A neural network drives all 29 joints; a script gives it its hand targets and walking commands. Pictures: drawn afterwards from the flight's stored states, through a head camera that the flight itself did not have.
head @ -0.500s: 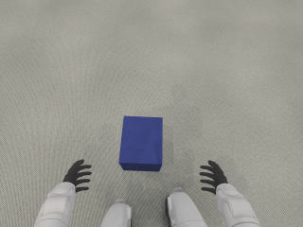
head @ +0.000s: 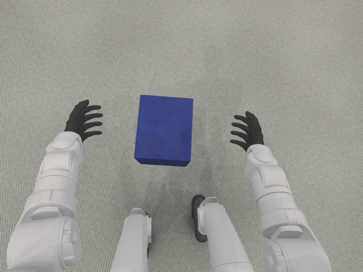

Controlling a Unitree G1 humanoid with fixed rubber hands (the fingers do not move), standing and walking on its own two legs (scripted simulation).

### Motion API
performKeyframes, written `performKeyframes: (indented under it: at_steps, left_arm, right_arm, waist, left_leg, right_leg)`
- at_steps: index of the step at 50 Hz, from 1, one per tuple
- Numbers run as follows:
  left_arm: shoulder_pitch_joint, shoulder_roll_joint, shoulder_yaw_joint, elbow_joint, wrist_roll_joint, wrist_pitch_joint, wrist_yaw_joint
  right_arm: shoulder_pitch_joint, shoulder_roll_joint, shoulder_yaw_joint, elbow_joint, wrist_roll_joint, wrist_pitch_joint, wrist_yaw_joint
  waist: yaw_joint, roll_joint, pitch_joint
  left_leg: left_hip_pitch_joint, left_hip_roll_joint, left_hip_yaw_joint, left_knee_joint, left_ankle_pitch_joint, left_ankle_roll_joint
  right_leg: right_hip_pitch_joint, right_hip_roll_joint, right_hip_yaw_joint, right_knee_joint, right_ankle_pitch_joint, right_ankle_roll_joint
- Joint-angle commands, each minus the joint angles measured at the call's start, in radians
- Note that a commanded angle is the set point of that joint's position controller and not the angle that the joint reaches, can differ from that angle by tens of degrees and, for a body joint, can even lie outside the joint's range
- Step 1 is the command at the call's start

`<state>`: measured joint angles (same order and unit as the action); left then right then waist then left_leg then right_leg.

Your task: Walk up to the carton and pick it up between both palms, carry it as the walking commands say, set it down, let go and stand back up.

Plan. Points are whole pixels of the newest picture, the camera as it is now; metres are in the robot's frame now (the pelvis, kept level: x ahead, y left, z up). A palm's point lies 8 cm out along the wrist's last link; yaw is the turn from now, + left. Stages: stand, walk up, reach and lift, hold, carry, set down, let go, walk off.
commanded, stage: reach and lift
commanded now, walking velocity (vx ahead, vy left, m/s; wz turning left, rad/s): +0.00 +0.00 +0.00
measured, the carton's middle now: (165, 133) +0.51 +0.02 -0.56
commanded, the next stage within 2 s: none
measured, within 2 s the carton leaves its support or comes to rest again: neither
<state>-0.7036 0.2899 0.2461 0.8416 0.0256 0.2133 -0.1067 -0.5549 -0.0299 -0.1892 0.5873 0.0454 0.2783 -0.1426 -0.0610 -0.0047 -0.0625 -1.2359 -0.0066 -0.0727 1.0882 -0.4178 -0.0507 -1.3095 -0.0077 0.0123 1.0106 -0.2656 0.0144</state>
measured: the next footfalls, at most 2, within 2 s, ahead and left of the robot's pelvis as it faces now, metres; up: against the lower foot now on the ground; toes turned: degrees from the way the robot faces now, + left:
none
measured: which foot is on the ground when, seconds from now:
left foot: down 0.00-1.00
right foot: down 0.00-1.00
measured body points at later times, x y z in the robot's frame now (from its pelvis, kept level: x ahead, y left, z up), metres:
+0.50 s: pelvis +0.00 +0.01 -0.02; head +0.30 +0.02 +0.32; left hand +0.52 +0.20 -0.14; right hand +0.48 -0.18 -0.14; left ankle +0.03 +0.14 -0.64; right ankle +0.09 -0.13 -0.64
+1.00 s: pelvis -0.03 +0.00 -0.15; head +0.31 +0.02 +0.15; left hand +0.51 +0.21 -0.29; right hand +0.48 -0.17 -0.29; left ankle +0.03 +0.14 -0.64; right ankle +0.09 -0.13 -0.64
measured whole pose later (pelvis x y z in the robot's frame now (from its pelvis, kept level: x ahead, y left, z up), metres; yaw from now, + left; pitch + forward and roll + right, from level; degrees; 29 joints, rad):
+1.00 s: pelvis -0.03 +0.00 -0.15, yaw +1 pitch +51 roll +0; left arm -1.20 0.35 0.24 0.96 0.00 0.11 -0.01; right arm -1.06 -0.11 -0.34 0.75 -0.02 0.13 -0.15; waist -0.05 -0.01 -0.07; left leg -1.99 -0.05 -0.09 1.64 -0.54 -0.07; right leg -2.06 0.02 0.05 1.55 -0.37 0.05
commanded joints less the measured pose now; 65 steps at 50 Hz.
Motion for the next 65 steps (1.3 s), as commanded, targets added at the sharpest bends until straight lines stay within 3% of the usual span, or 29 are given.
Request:
performKeyframes:
  at_steps: [1, 3, 6, 8, 13, 16, 21, 26, 30, 33, 35, 36, 37, 38, 39, 43, 44, 46, 47, 49, 50, 53, 54, 56, 57, 58, 59, 61, 65]
  left_arm:
    - [-0.273, 0.149, 0.033, -0.083, -0.004, -0.051, 0.005]
    - [-0.320, 0.149, 0.035, -0.058, -0.010, -0.067, 0.007]
    - [-0.396, 0.151, 0.041, -0.031, -0.004, -0.088, 0.017]
    - [-0.455, 0.124, 0.024, -0.011, -0.010, -0.102, 0.019]
    - [-0.529, 0.138, 0.059, 0.031, 0.022, -0.136, 0.036]
    - [-0.583, 0.118, 0.061, 0.016, 0.028, -0.153, 0.039]
    - [-0.567, 0.097, 0.086, -0.014, 0.054, -0.163, 0.047]
    - [-0.554, 0.077, 0.112, 0.003, 0.085, -0.167, 0.045]
    - [-0.603, 0.071, 0.105, 0.028, 0.079, -0.168, 0.046]
    - [-0.644, 0.080, 0.089, 0.074, 0.075, -0.155, 0.051]
    - [-0.675, 0.097, 0.083, 0.039, 0.066, -0.150, 0.060]
    - [-0.663, 0.111, 0.084, 0.086, 0.061, -0.148, 0.060]
    - [-0.688, 0.101, 0.065, 0.049, 0.050, -0.143, 0.064]
    - [-0.677, 0.121, 0.070, 0.084, 0.054, -0.138, 0.070]
    - [-0.698, 0.133, 0.069, 0.035, 0.037, -0.141, 0.073]
    - [-0.716, 0.182, 0.052, 0.003, 0.010, -0.136, 0.088]
    - [-0.732, 0.175, 0.036, 0.021, 0.001, -0.132, 0.086]
    - [-0.758, 0.182, 0.023, -0.049, -0.019, -0.133, 0.093]
    - [-0.756, 0.176, 0.011, -0.039, -0.023, -0.131, 0.096]
    - [-0.788, 0.161, -0.030, -0.004, -0.053, -0.122, 0.099]
    - [-0.784, 0.169, -0.022, -0.011, -0.049, -0.123, 0.105]
    - [-0.754, 0.175, -0.012, 0.021, -0.051, -0.132, 0.115]
    - [-0.776, 0.192, -0.015, 0.055, -0.054, -0.134, 0.118]
    - [-0.805, 0.189, -0.025, 0.006, -0.056, -0.138, 0.122]
    - [-0.789, 0.175, -0.039, 0.046, -0.063, -0.138, 0.124]
    - [-0.787, 0.158, -0.048, 0.074, -0.068, -0.140, 0.123]
    - [-0.780, 0.183, -0.038, 0.079, -0.055, -0.142, 0.129]
    - [-0.846, 0.175, -0.073, 0.088, -0.081, -0.141, 0.130]
    - [-0.849, 0.172, -0.086, 0.095, -0.101, -0.156, 0.142]
  right_arm:
    - [-0.219, -0.058, -0.021, -0.071, -0.006, -0.057, -0.006]
    - [-0.266, -0.072, -0.037, -0.061, -0.016, -0.080, -0.006]
    - [-0.330, -0.081, -0.058, -0.025, -0.025, -0.105, -0.001]
    - [-0.391, -0.092, -0.070, -0.007, -0.030, -0.127, 0.009]
    - [-0.482, -0.119, -0.122, 0.035, -0.067, -0.167, 0.016]
    - [-0.525, -0.116, -0.148, 0.063, -0.078, -0.180, 0.022]
    - [-0.490, -0.116, -0.200, 0.068, -0.127, -0.200, 0.032]
    - [-0.526, -0.096, -0.217, 0.048, -0.145, -0.216, 0.046]
    - [-0.566, -0.092, -0.247, 0.091, -0.166, -0.218, 0.047]
    - [-0.605, -0.103, -0.246, 0.142, -0.159, -0.207, 0.041]
    - [-0.642, -0.119, -0.246, 0.110, -0.155, -0.204, 0.031]
    - [-0.659, -0.117, -0.229, 0.115, -0.147, -0.203, 0.028]
    - [-0.651, -0.114, -0.226, 0.116, -0.139, -0.199, 0.025]
    - [-0.663, -0.135, -0.229, 0.117, -0.140, -0.195, 0.017]
    - [-0.660, -0.131, -0.218, 0.095, -0.135, -0.194, 0.012]
    - [-0.684, -0.149, -0.168, 0.049, -0.095, -0.180, -0.005]
    - [-0.683, -0.145, -0.158, 0.067, -0.083, -0.172, -0.003]
    - [-0.698, -0.160, -0.150, 0.017, -0.072, -0.174, -0.011]
    - [-0.706, -0.167, -0.150, 0.022, -0.065, -0.173, -0.011]
    - [-0.749, -0.184, -0.139, 0.032, -0.046, -0.173, -0.014]
    - [-0.720, -0.197, -0.152, 0.045, -0.046, -0.174, -0.016]
    - [-0.707, -0.185, -0.134, 0.088, -0.026, -0.184, -0.008]
    - [-0.732, -0.197, -0.131, 0.132, -0.024, -0.186, -0.008]
    - [-0.752, -0.206, -0.141, 0.091, -0.009, -0.194, -0.010]
    - [-0.733, -0.208, -0.130, 0.137, -0.005, -0.196, -0.005]
    - [-0.740, -0.210, -0.122, 0.159, 0.000, -0.201, -0.002]
    - [-0.723, -0.213, -0.132, 0.172, 0.012, -0.202, -0.004]
    - [-0.809, -0.239, -0.131, 0.168, 0.015, -0.212, -0.007]
    - [-0.800, -0.259, -0.121, 0.205, 0.031, -0.231, -0.006]
  waist:
    - [0.021, 0.062, -0.740]
    - [0.007, 0.064, -0.760]
    - [0.025, 0.084, -0.794]
    - [0.020, 0.099, -0.810]
    - [0.031, 0.055, -0.853]
    - [0.036, 0.081, -0.922]
    - [0.012, 0.072, -1.006]
    - [0.038, 0.068, -0.953]
    - [0.013, 0.056, -0.895]
    - [0.015, 0.073, -0.858]
    - [0.019, 0.071, -0.909]
    - [0.026, 0.041, -0.896]
    - [0.012, 0.052, -0.930]
    - [0.024, 0.064, -0.941]
    - [0.017, 0.035, -0.980]
    - [0.038, 0.028, -1.108]
    - [0.037, 0.054, -1.092]
    - [0.024, 0.042, -1.133]
    - [0.022, 0.058, -1.125]
    - [0.004, 0.056, -1.084]
    - [0.001, 0.081, -1.097]
    - [0.021, 0.056, -1.041]
    - [0.026, 0.060, -0.998]
    - [0.016, 0.061, -1.033]
    - [0.008, 0.059, -1.019]
    - [0.010, 0.063, -0.996]
    - [0.031, 0.104, -1.000]
    - [0.008, 0.081, -0.954]
    - [-0.004, 0.060, -0.970]
  left_leg:
    - [0.090, -0.073, 0.108, -0.127, 0.216, 0.015]
    - [0.084, -0.076, 0.109, -0.115, 0.222, 0.015]
    - [0.086, -0.074, 0.108, -0.112, 0.251, 0.012]
    - [0.086, -0.069, 0.105, -0.108, 0.274, 0.009]
    - [0.057, -0.070, 0.103, -0.102, 0.352, 0.012]
    - [0.082, -0.069, 0.105, -0.101, 0.419, 0.007]
    - [0.097, -0.066, 0.093, -0.093, 0.537, 0.005]
    - [-0.006, -0.069, 0.095, -0.086, 0.484, 0.009]
    - [-0.147, -0.071, 0.096, -0.025, 0.363, 0.009]
    - [-0.235, -0.071, 0.107, 0.043, 0.221, 0.002]
    - [-0.263, -0.079, 0.117, 0.099, 0.192, -0.003]
    - [-0.309, -0.080, 0.118, 0.135, 0.177, 0.005]
    - [-0.318, -0.081, 0.123, 0.156, 0.179, 0.000]
    - [-0.328, -0.083, 0.128, 0.183, 0.158, 0.001]
    - [-0.345, -0.086, 0.132, 0.208, 0.167, 0.001]
    - [-0.401, -0.091, 0.154, 0.306, 0.178, 0.001]
    - [-0.396, -0.086, 0.153, 0.322, 0.163, 0.001]
    - [-0.373, -0.088, 0.149, 0.357, 0.178, 0.002]
    - [-0.368, -0.088, 0.152, 0.379, 0.206, 0.000]
    - [-0.414, -0.082, 0.150, 0.397, 0.103, 0.000]
    - [-0.388, -0.081, 0.151, 0.420, 0.141, -0.005]
    - [-0.449, -0.079, 0.145, 0.474, 0.188, 0.000]
    - [-0.509, -0.076, 0.149, 0.485, 0.112, -0.002]
    - [-0.480, -0.073, 0.142, 0.509, 0.144, -0.002]
    - [-0.483, -0.069, 0.137, 0.528, 0.164, -0.002]
    - [-0.491, -0.067, 0.135, 0.544, 0.169, -0.002]
    - [-0.459, -0.066, 0.138, 0.562, 0.186, -0.005]
    - [-0.531, -0.061, 0.130, 0.574, 0.091, -0.002]
    - [-0.513, -0.059, 0.117, 0.638, 0.160, -0.002]
  right_leg:
    - [0.604, 0.072, -0.045, -0.014, 0.229, 0.049]
    - [0.589, 0.074, -0.046, -0.011, 0.233, 0.047]
    - [0.559, 0.080, -0.052, 0.007, 0.247, 0.042]
    - [0.523, 0.080, -0.055, 0.014, 0.260, 0.039]
    - [0.506, 0.084, -0.061, 0.026, 0.328, 0.044]
    - [0.506, 0.085, -0.059, 0.030, 0.392, 0.042]
    - [0.501, 0.083, -0.062, 0.034, 0.508, 0.041]
    - [0.397, 0.072, -0.057, 0.049, 0.462, 0.042]
    - [0.284, 0.071, -0.059, 0.115, 0.370, 0.040]
    - [0.186, 0.073, -0.069, 0.189, 0.219, 0.041]
    - [0.181, 0.079, -0.076, 0.242, 0.194, 0.042]
    - [0.152, 0.077, -0.073, 0.269, 0.177, 0.048]
    - [0.176, 0.081, -0.080, 0.294, 0.197, 0.047]
    - [0.156, 0.082, -0.081, 0.323, 0.170, 0.047]
    - [0.177, 0.080, -0.081, 0.337, 0.191, 0.049]
    - [0.241, 0.081, -0.070, 0.435, 0.259, 0.055]
    - [0.195, 0.080, -0.072, 0.455, 0.229, 0.054]
    - [0.164, 0.085, -0.086, 0.484, 0.226, 0.056]
    - [0.132, 0.086, -0.090, 0.505, 0.248, 0.055]
    - [0.080, 0.078, -0.099, 0.526, 0.145, 0.054]
    - [0.058, 0.081, -0.103, 0.547, 0.169, 0.050]
    - [-0.005, 0.084, -0.096, 0.593, 0.210, 0.053]
    - [-0.032, 0.076, -0.093, 0.616, 0.152, 0.053]
    - [-0.045, 0.076, -0.100, 0.641, 0.176, 0.052]
    - [-0.073, 0.076, -0.103, 0.663, 0.189, 0.054]
    - [-0.106, 0.074, -0.106, 0.679, 0.184, 0.055]
    - [-0.121, 0.075, -0.103, 0.696, 0.184, 0.054]
    - [-0.162, 0.064, -0.102, 0.709, 0.113, 0.052]
    - [-0.175, 0.062, -0.107, 0.774, 0.168, 0.053]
